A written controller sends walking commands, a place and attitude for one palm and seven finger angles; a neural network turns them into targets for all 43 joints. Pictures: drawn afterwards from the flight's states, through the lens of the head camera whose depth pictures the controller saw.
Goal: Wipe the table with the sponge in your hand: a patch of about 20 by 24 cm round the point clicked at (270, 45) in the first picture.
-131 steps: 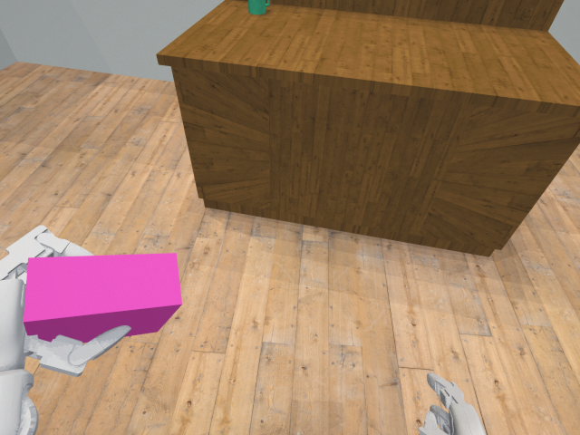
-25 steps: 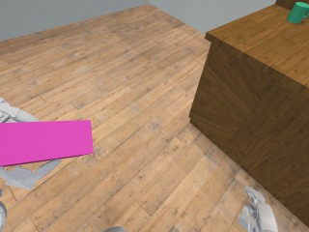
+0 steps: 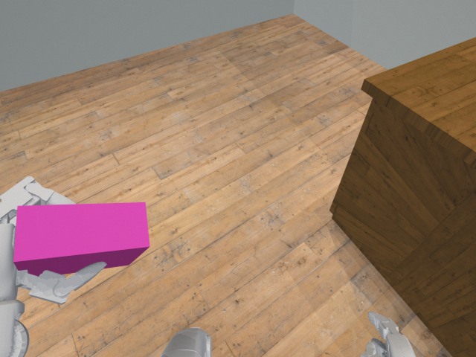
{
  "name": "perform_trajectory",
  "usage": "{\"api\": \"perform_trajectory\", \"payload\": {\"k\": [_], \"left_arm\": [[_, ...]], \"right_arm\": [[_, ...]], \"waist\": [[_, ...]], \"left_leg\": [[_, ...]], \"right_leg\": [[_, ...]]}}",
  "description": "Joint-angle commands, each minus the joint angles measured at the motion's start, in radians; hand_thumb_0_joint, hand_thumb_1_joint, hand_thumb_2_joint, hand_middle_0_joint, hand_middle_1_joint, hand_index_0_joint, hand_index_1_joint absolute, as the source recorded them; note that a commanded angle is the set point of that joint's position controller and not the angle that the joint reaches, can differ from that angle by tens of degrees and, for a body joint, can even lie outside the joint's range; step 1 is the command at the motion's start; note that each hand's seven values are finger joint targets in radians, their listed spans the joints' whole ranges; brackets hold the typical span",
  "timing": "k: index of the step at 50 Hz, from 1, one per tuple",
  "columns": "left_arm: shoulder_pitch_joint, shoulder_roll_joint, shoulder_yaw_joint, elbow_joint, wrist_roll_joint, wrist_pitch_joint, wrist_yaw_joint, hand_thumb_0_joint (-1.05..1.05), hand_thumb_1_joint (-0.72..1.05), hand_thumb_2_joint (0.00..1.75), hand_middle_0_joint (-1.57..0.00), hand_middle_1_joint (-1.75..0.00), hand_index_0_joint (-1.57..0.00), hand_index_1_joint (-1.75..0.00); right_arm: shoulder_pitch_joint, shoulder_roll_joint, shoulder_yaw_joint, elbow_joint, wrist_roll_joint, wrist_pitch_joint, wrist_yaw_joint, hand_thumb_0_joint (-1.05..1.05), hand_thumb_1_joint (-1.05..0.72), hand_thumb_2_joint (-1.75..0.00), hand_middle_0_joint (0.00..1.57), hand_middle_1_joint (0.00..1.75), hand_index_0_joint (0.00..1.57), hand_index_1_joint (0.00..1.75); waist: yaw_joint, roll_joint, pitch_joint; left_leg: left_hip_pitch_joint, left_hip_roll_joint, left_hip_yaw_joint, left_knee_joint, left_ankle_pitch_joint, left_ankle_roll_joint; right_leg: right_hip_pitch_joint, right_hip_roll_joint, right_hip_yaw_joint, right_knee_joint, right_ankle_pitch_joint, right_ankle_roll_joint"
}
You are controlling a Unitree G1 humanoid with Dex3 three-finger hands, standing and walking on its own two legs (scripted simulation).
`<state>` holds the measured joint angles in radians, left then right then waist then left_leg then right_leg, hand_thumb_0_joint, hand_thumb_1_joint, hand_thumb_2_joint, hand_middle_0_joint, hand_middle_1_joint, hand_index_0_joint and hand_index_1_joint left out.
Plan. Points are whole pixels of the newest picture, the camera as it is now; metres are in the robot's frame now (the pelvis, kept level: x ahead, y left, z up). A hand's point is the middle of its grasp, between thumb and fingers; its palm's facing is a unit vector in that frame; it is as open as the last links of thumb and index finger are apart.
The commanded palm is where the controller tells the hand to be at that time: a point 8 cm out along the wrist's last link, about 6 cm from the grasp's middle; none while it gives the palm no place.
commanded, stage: walk to a spot facing it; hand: left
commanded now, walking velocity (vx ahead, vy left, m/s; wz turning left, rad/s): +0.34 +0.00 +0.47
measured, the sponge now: (103, 239) +0.23 +0.19 +0.14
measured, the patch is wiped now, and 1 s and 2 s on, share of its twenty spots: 0.00 0.00 0.00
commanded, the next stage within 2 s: turn to face it in 0.84 s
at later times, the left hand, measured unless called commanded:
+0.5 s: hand (53, 176) +0.29 +0.26 +0.19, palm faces +0.53 -0.70 -0.48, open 9.9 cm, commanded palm +0.25 +0.30 +0.18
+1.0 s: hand (40, 164) +0.33 +0.31 +0.18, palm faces +0.69 -0.57 -0.45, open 9.9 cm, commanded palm +0.25 +0.32 +0.18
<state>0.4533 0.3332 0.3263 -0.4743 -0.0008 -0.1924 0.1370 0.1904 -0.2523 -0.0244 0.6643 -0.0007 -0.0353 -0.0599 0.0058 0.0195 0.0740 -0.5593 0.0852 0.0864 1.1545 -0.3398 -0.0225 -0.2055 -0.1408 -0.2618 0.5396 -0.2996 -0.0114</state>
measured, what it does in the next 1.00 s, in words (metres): walks ahead, turning left: left foot, then right foot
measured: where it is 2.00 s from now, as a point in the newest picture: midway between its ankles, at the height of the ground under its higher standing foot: outside the picture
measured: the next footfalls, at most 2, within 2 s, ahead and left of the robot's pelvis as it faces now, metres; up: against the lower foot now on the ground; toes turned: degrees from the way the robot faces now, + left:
left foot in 0.20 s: +0.16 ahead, +0.15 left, +0.00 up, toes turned +13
right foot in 0.54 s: +0.26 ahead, -0.12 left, +0.00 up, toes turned +1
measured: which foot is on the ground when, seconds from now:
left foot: up 0.00-0.18, down 0.20-0.54, up 0.56-0.90, down 0.92-1.00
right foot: down 0.00-0.18, up 0.20-0.52, down 0.54-0.92, up 0.94-1.00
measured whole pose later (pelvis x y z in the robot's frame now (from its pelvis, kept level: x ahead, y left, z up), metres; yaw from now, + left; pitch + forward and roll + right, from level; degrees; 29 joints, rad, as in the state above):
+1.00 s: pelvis +0.22 +0.00 -0.02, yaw +24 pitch -1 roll +1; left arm 0.43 0.45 0.42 -0.61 -0.03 -0.21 0.17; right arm 0.14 -0.22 -0.07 0.55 0.01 -0.05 -0.06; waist -0.01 -0.06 0.11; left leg -0.40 0.06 0.14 0.68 -0.24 0.03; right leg -0.43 -0.14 -0.11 1.14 -0.57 0.06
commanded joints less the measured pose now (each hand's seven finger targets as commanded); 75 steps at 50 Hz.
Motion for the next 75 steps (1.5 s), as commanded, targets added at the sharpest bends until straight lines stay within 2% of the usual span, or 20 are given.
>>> {"api": "perform_trajectory", "payload": {"k": [1,7,8,9,10,11,17,25,27,29,34,44,45,46,49,54,60,63,68,75], "left_arm": [[-0.009,0.227,0.189,-0.281,-0.027,-0.078,0.053,0.00,0.10,1.30,-1.20,-1.60,-1.20,-1.60],[-0.062,0.208,0.170,-0.347,-0.030,-0.069,0.083,0.00,0.10,1.30,-1.20,-1.60,-1.20,-1.60],[-0.082,0.205,0.160,-0.363,-0.027,-0.081,0.082,0.00,0.10,1.30,-1.20,-1.60,-1.20,-1.60],[-0.060,0.177,0.140,-0.368,-0.031,-0.094,0.078,0.00,0.10,1.30,-1.20,-1.60,-1.20,-1.60],[-0.093,0.215,0.160,-0.389,-0.026,-0.111,0.080,0.00,0.10,1.30,-1.20,-1.60,-1.20,-1.60],[-0.086,0.260,0.186,-0.292,-0.014,-0.104,0.057,0.00,0.10,1.30,-1.20,-1.60,-1.20,-1.60],[0.026,0.199,0.183,-0.447,-0.040,-0.107,0.028,0.00,0.10,1.30,-1.20,-1.60,-1.20,-1.60],[-0.082,0.149,0.120,-0.159,-0.028,-0.047,0.018,0.00,0.10,1.30,-1.20,-1.60,-1.20,-1.60],[-0.136,0.218,0.134,-0.129,-0.006,-0.022,0.026,0.00,0.10,1.30,-1.20,-1.60,-1.20,-1.60],[-0.233,0.250,0.143,-0.204,-0.019,-0.030,0.034,0.00,0.10,1.30,-1.20,-1.60,-1.20,-1.60],[-0.102,0.236,0.157,-0.272,-0.019,-0.061,0.034,0.00,0.10,1.30,-1.20,-1.60,-1.20,-1.60],[0.017,0.212,0.186,-0.360,-0.053,-0.044,0.082,0.00,0.10,1.30,-1.20,-1.60,-1.20,-1.60],[-0.013,0.213,0.181,-0.397,-0.059,-0.060,0.080,0.00,0.10,1.30,-1.20,-1.60,-1.20,-1.60],[-0.025,0.229,0.189,-0.435,-0.067,-0.088,0.074,0.00,0.10,1.30,-1.20,-1.60,-1.20,-1.60],[0.019,0.276,0.232,-0.349,-0.040,-0.095,0.044,0.00,0.10,1.30,-1.20,-1.60,-1.20,-1.60],[-0.006,0.219,0.169,-0.468,-0.043,-0.085,0.038,0.00,0.10,1.30,-1.20,-1.60,-1.20,-1.60],[-0.140,0.170,0.121,-0.203,-0.029,-0.040,0.029,0.00,0.10,1.30,-1.20,-1.60,-1.20,-1.60],[-0.226,0.207,0.115,-0.113,-0.038,-0.012,0.023,0.00,0.10,1.30,-1.20,-1.60,-1.20,-1.60],[-0.156,0.207,0.128,-0.208,-0.038,-0.049,0.027,0.00,0.10,1.30,-1.20,-1.60,-1.20,-1.60],[0.034,0.231,0.202,-0.252,-0.054,-0.062,0.037,0.00,0.10,1.30,-1.20,-1.60,-1.20,-1.60]], "right_arm": [[-0.076,-0.033,-0.024,-0.220,-0.003,-0.052,0.002,0.00,-0.90,-0.90,0.20,0.30,0.20,0.30],[-0.009,-0.038,-0.046,-0.250,-0.002,-0.057,-0.009,0.00,-0.90,-0.90,0.20,0.30,0.20,0.30],[0.005,-0.055,-0.056,-0.253,0.002,-0.061,-0.017,0.00,-0.90,-0.90,0.20,0.30,0.20,0.30],[-0.009,-0.084,-0.065,-0.258,0.004,-0.066,-0.015,0.00,-0.90,-0.90,0.20,0.30,0.20,0.30],[-0.017,-0.080,-0.050,-0.265,0.009,-0.079,0.005,0.00,-0.90,-0.90,0.20,0.30,0.20,0.30],[-0.031,-0.083,-0.052,-0.238,0.013,-0.081,0.012,0.00,-0.90,-0.90,0.20,0.30,0.20,0.30],[-0.050,-0.044,-0.038,-0.209,0.018,-0.115,0.024,0.00,-0.90,-0.90,0.20,0.30,0.20,0.30],[-0.053,-0.040,-0.012,-0.172,0.013,-0.106,-0.016,0.00,-0.90,-0.90,0.20,0.30,0.20,0.30],[-0.050,0.005,0.000,-0.178,0.012,-0.090,-0.017,0.00,-0.90,-0.90,0.20,0.30,0.20,0.30],[-0.117,-0.055,-0.018,-0.182,-0.002,-0.110,-0.010,0.00,-0.90,-0.90,0.20,0.30,0.20,0.30],[-0.133,-0.038,-0.009,-0.180,-0.001,-0.064,-0.011,0.00,-0.90,-0.90,0.20,0.30,0.20,0.30],[-0.023,-0.036,-0.049,-0.265,0.000,-0.035,-0.019,0.00,-0.90,-0.90,0.20,0.30,0.20,0.30],[-0.024,-0.050,-0.052,-0.273,0.004,-0.038,-0.020,0.00,-0.90,-0.90,0.20,0.30,0.20,0.30],[-0.041,-0.088,-0.058,-0.279,0.001,-0.054,-0.013,0.00,-0.90,-0.90,0.20,0.30,0.20,0.30],[-0.038,-0.098,-0.071,-0.253,0.023,-0.070,0.019,0.00,-0.90,-0.90,0.20,0.30,0.20,0.30],[-0.057,-0.055,-0.026,-0.221,0.012,-0.112,0.028,0.00,-0.90,-0.90,0.20,0.30,0.20,0.30],[-0.054,-0.049,-0.006,-0.206,0.013,-0.125,0.009,0.00,-0.90,-0.90,0.20,0.30,0.20,0.30],[-0.069,-0.036,-0.012,-0.220,0.011,-0.121,0.009,0.00,-0.90,-0.90,0.20,0.30,0.20,0.30],[-0.116,-0.017,0.021,-0.197,-0.001,-0.067,0.009,0.00,-0.90,-0.90,0.20,0.30,0.20,0.30],[-0.119,-0.045,-0.008,-0.267,0.006,-0.016,0.026,0.00,-0.90,-0.90,0.20,0.30,0.20,0.30]], "waist": [[0.027,-0.171,-0.120],[-0.017,-0.113,-0.212],[-0.043,0.032,-0.262],[-0.042,0.327,-0.274],[-0.027,0.347,-0.272],[-0.028,0.233,-0.242],[0.002,0.256,-0.196],[0.014,0.122,-0.143],[0.024,-0.364,-0.149],[0.021,-0.277,-0.103],[0.004,-0.162,-0.091],[-0.034,-0.117,-0.266],[-0.053,0.060,-0.302],[-0.023,0.352,-0.305],[-0.005,0.225,-0.294],[-0.002,0.278,-0.234],[0.012,0.135,-0.169],[0.017,-0.413,-0.133],[0.013,-0.143,-0.194],[0.047,-0.126,-0.267]], "left_leg": [[-0.004,0.022,0.067,-0.313,0.031,0.005],[0.313,-0.089,0.182,-0.623,0.091,0.022],[0.505,-0.064,0.109,-0.669,0.125,0.055],[0.650,0.163,-0.279,-0.733,0.330,0.167],[0.702,0.350,-0.629,-0.783,0.625,0.294],[0.643,0.364,-0.636,-0.783,0.510,0.313],[0.338,0.190,-0.248,-0.838,0.214,0.214],[0.196,0.122,-0.146,-0.677,-0.041,0.135],[-0.142,-0.075,0.015,-0.131,-0.253,0.044],[-0.201,-0.036,-0.127,0.175,-0.173,0.015],[-0.090,0.026,-0.051,0.041,-0.043,-0.023],[0.353,-0.090,0.147,-0.667,0.129,-0.011],[0.529,0.000,0.005,-0.723,0.320,0.044],[0.623,0.305,-0.448,-0.736,0.884,0.220],[0.558,0.332,-0.431,-0.709,0.765,0.280],[0.328,0.197,-0.086,-0.793,0.434,0.150],[0.245,0.204,0.003,-0.637,0.133,0.055],[0.073,-0.049,-0.009,-0.128,-0.249,-0.040],[0.057,-0.032,-0.075,-0.041,-0.095,-0.058],[0.144,-0.055,-0.046,-0.424,-0.132,-0.041]], "right_leg": [[0.142,-0.237,0.132,-0.228,0.267,-0.103],[0.104,-0.191,0.040,0.109,0.389,-0.057],[-0.024,-0.146,0.016,0.348,0.377,-0.014],[-0.264,0.000,0.024,0.635,-0.082,0.051],[-0.436,0.083,0.143,0.810,-0.372,0.051],[-0.506,0.026,0.244,0.849,-0.322,0.044],[-0.347,0.008,0.171,0.539,-0.097,0.072],[0.049,0.104,0.060,-0.028,-0.026,0.084],[0.245,-0.262,0.587,-0.275,-0.162,-0.071],[0.144,-0.393,0.753,-0.339,-0.164,-0.150],[0.103,-0.264,0.205,-0.231,0.304,-0.084],[0.081,-0.211,0.019,0.238,0.646,-0.012],[-0.085,-0.132,0.022,0.476,0.369,0.038],[-0.338,0.038,0.074,0.709,-0.320,0.102],[-0.439,0.022,0.259,0.768,-0.299,0.076],[-0.184,0.078,0.165,0.384,-0.094,0.066],[0.010,0.127,0.141,-0.026,0.054,0.070],[-0.075,-0.202,0.751,-0.265,0.396,-0.112],[0.037,-0.102,0.510,-0.173,0.458,-0.125],[0.112,-0.089,0.623,-0.200,0.332,-0.161]]}}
